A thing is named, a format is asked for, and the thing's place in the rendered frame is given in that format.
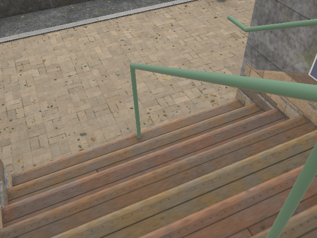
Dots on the stairs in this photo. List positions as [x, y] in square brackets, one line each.
[222, 172]

